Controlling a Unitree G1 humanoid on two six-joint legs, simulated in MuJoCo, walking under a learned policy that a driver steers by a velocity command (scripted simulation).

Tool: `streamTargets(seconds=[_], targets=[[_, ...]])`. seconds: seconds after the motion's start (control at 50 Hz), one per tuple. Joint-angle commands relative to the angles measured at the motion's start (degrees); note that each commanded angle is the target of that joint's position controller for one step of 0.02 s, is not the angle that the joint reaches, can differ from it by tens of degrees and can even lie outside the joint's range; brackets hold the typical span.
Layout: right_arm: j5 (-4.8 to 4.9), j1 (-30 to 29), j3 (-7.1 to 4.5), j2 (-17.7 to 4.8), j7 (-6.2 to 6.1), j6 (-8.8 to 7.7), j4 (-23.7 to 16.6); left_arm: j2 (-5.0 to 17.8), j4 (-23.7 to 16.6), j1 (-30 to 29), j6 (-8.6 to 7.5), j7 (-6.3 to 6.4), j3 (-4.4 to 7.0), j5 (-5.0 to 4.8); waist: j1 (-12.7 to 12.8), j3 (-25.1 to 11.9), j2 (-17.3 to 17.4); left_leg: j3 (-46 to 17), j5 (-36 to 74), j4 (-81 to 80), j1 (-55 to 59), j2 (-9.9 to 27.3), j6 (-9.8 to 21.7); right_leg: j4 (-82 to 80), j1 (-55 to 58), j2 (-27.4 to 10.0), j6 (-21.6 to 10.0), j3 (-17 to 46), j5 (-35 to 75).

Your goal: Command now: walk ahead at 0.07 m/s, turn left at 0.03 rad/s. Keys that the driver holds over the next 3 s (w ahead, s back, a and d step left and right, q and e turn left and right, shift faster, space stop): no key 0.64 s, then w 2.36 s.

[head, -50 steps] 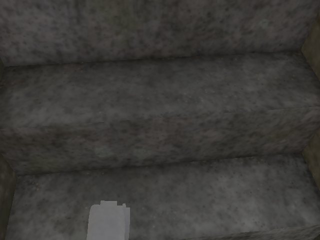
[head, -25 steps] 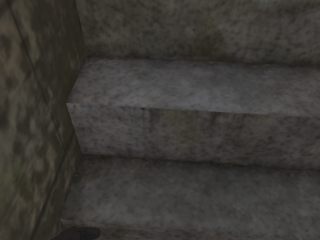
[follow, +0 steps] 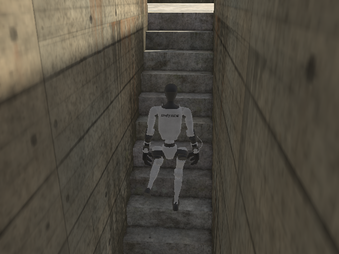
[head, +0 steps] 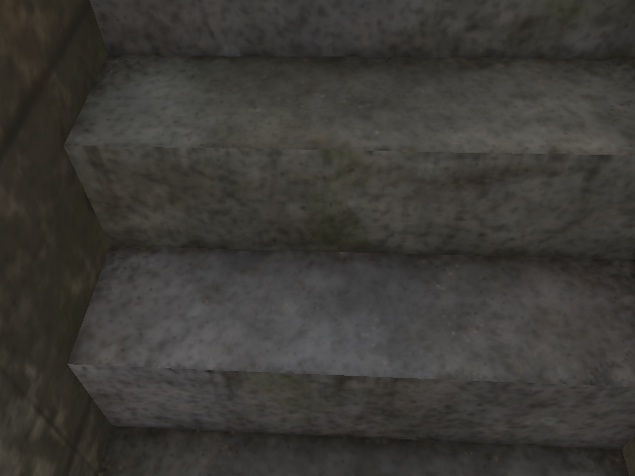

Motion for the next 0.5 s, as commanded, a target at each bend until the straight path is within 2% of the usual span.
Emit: streamTargets(seconds=[0.02, 0.04, 0.06, 0.08, 0.1, 0.12, 0.14, 0.16, 0.18, 0.2, 0.22, 0.24, 0.26, 0.28, 0.3, 0.32, 0.34, 0.36, 0.38, 0.4, 0.42, 0.44, 0.46, 0.48, 0.5], targets=[[0.91, 6.2, 0.99, -2.9, 0.37, 0.24, -0.3, 6.2, -13.3, -17.6, -2.16, -2.51, 0.97, -0.50, -5.6, -4.7, -1.9, 7.2, -12.4, -8.7, -3.3, 6.9, -7.4, -21.9, 7.0, -11.4, 2.1, 17.3, -14.0], [-0.21, 5.7, 1.00, -2.6, -0.07, 0.10, 1.0, 6.8, -13.1, -17.8, -1.80, -2.91, 1.76, 0.17, -5.2, -2.4, -3.8, 10.0, -10.9, -11.4, 4.7, 7.9, -8.5, -23.3, 0.7, -11.4, -0.8, 18.2, -14.8], [-0.92, 5.0, 0.79, -2.5, -0.28, -0.09, 0.1, 8.8, -12.9, -15.7, -1.77, -2.84, 2.71, -0.16, -3.9, -0.9, -4.9, 11.9, -13.0, -15.3, 8.1, 8.2, -8.9, -25.2, -0.3, -11.5, -1.9, 17.1, -17.6], [-1.82, 5.4, -0.14, -3.0, -0.12, -0.85, 0.6, 9.6, -13.3, -17.7, -2.77, -2.92, 3.30, 0.09, -6.0, 0.9, -7.5, 12.6, -9.2, -13.2, 15.5, 9.0, -9.0, -24.1, -3.3, -11.5, -1.5, 16.6, -13.7], [-2.10, 6.2, -0.58, -4.3, -0.19, -0.93, 0.8, 9.7, -13.5, -19.3, -3.04, -3.14, 3.37, 0.82, -6.5, 2.1, -7.6, 12.3, -8.0, -12.9, 18.2, 8.1, -8.5, -23.5, -4.8, -11.5, -2.9, 15.5, -12.2], [-1.92, 4.5, -0.76, -4.1, -0.12, -0.87, 0.7, 9.6, -13.3, -18.6, -3.46, -3.27, 3.45, 0.11, -5.3, 4.2, -5.9, 12.8, -9.6, -17.6, 17.5, 8.4, -8.4, -23.1, -1.3, -12.1, -3.6, 14.4, -10.8], [-1.37, 2.7, -0.60, -2.0, -0.29, -0.75, 1.1, 5.4, -11.3, -15.5, -4.02, -3.69, 2.19, -0.15, -4.0, 5.6, -6.8, 11.8, -9.7, -25.2, 16.4, 10.1, -8.3, -22.4, 4.0, -11.9, -3.7, 14.5, -9.0], [-1.60, 0.4, -0.33, -1.6, -0.41, -0.68, 0.5, 3.8, -10.0, -13.3, -4.34, -4.16, 1.48, -1.07, -3.0, 6.0, -5.2, 12.0, -12.8, -34.6, 16.9, 10.7, -8.7, -21.8, 10.2, -12.7, -3.8, 15.3, -7.9], [-1.42, -2.0, 0.33, -0.6, -0.19, -1.01, 0.0, 2.5, -8.6, -11.0, -4.16, -4.82, 1.08, -2.07, -2.1, 6.0, -4.1, 12.9, -15.3, -44.3, 18.9, 11.0, -9.1, -20.9, 15.6, -13.2, -3.5, 15.9, -7.7], [-0.76, -4.0, 1.37, 1.4, 0.18, -1.18, -0.7, 1.1, -7.3, -8.4, -3.34, -6.14, 0.76, -3.12, -1.6, 6.6, -2.7, 14.2, -12.1, -57.0, 23.0, 11.1, -8.9, -21.0, 18.0, -13.1, -3.4, 16.3, -9.6], [-0.32, 2.8, 1.78, 5.0, -5.38, 1.73, 0.8, 0.1, -8.1, 1.1, -2.34, 5.74, 1.95, -0.43, 3.6, 1.0, -15.9, 28.6, -12.1, -65.3, 33.5, 2.8, 0.0, -25.4, 17.7, -15.4, -5.0, 17.1, -6.7], [-1.02, -9.2, 1.27, 1.0, -2.43, -0.61, -1.1, 3.2, -2.1, 0.2, -1.77, -4.16, 1.36, -2.17, 1.7, 10.5, -0.7, 15.1, -3.9, -63.2, 25.2, 10.4, -2.4, -21.8, 22.3, -15.1, -3.3, 19.1, -5.5], [0.16, -12.8, 2.95, 1.1, -0.66, -1.32, -4.8, 4.1, -4.1, 1.9, -1.14, -6.18, 2.53, -1.84, 5.4, 0.8, -1.0, 15.2, -9.6, -65.1, 34.5, 8.3, -1.7, -21.5, 23.0, -12.4, -2.9, 17.8, -5.4], [0.11, -16.3, 2.48, -0.2, 0.24, -1.14, -4.9, 2.3, -5.2, 2.3, -1.38, -6.55, 1.79, -1.29, 7.3, -0.3, 1.3, 15.7, -12.9, -64.5, 30.8, 8.4, 0.0, -21.8, 27.4, -9.6, -0.3, 13.3, -0.3], [-1.04, -14.0, 2.70, 1.3, 0.90, -1.04, -3.1, 3.6, -5.5, -1.9, -1.31, -6.98, 2.22, -1.21, 4.7, 3.5, -0.3, 15.8, -11.2, -65.6, 25.3, 8.9, 0.9, -20.7, 29.3, -8.1, 0.0, 10.4, 1.5], [-1.96, 4.4, 2.53, 1.4, -5.54, -0.20, -0.2, 2.5, -7.1, 0.2, -3.14, 4.73, 2.68, 0.37, 1.5, 3.1, -5.0, 14.1, -9.3, -70.6, 34.3, 9.7, 3.3, -24.3, 25.2, -10.4, -0.7, 11.0, 10.9], [-2.09, 4.9, 2.49, 0.4, -7.85, 0.48, 0.3, 2.3, -6.1, -1.6, -3.73, 7.73, 2.04, 0.28, 1.5, 5.0, -0.9, 13.8, -8.9, -70.8, 37.3, 9.3, 2.7, -24.5, 23.9, -9.8, -1.1, 11.5, 12.8], [-1.99, 2.2, 2.52, 0.6, -9.02, 0.97, -1.2, 2.9, -5.9, -2.2, -3.88, 8.75, 2.02, 0.18, 1.2, 5.1, 0.6, 13.7, -8.1, -70.7, 38.8, 9.2, 2.3, -24.7, 22.9, -10.4, -0.8, 12.2, 14.1], [-1.49, 2.4, 2.69, 0.8, -9.47, 1.22, -2.4, 3.2, -6.0, -3.1, -3.90, 8.92, 1.82, 0.15, 0.9, 2.8, 0.2, 13.8, -7.5, -70.9, 41.0, 9.3, 2.4, -25.0, 24.1, -10.3, -0.8, 12.7, 16.1], [-1.38, 3.0, 2.63, 0.8, -9.50, 1.31, -3.1, 3.1, -5.9, -2.3, -4.18, 8.79, 1.86, -0.36, 0.8, 1.5, -0.4, 13.9, -6.5, -71.6, 42.5, 9.5, 2.3, -25.1, 25.1, -10.2, -0.9, 12.3, 17.0], [0.23, -14.0, 3.59, 4.4, -3.07, 1.02, -6.5, -0.7, -4.0, -2.3, -2.34, -0.65, 0.98, -1.34, 0.1, -4.0, -4.4, 16.3, -2.1, -66.7, 44.2, 9.6, 0.8, -21.3, 28.3, -6.1, -0.7, 7.4, 21.7], [-0.05, -8.3, 3.02, 2.0, -0.06, 0.30, -5.3, 0.1, -5.0, 1.7, -1.89, -3.89, 2.03, -0.63, 1.4, -4.9, -1.5, 15.9, -2.8, -67.8, 42.2, 8.7, 0.9, -21.5, 30.8, -6.1, -1.1, 7.5, 19.9], [-0.38, 5.4, 1.74, 0.4, -5.82, 0.57, -3.3, 0.1, -5.8, 2.8, -3.76, 3.42, 2.40, 0.14, -0.4, -1.2, -3.1, 14.1, -3.6, -72.2, 44.6, 10.7, 2.5, -24.6, 26.9, -10.1, -1.4, 10.1, 22.8], [-0.76, 7.0, 1.91, 1.1, -8.59, 1.09, -1.9, -0.8, -5.0, 3.3, -4.12, 5.57, 1.76, 0.13, -0.2, 3.2, -1.8, 14.2, -3.7, -72.1, 44.4, 11.1, 1.9, -24.4, 24.1, -10.0, -1.4, 10.1, 20.2], [-1.10, 6.3, 2.22, 1.5, -9.97, 1.54, -2.6, -0.2, -4.6, 3.2, -3.99, 6.58, 1.60, 0.13, 0.2, 4.8, -2.0, 13.9, -2.7, -71.9, 44.0, 11.1, 1.9, -24.5, 22.9, -10.1, -1.3, 10.3, 18.6]])
Next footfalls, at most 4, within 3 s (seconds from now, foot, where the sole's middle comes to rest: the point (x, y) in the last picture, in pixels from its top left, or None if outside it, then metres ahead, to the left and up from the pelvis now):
0.24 left None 0.13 0.15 -0.74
1.32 right None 0.17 -0.15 -0.50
1.72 left None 0.11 0.07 -0.74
2.08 right None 0.31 -0.19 -0.52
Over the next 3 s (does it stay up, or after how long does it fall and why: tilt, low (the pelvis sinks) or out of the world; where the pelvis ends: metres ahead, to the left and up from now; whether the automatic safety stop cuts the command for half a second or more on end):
stays up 0.61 -0.01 0.48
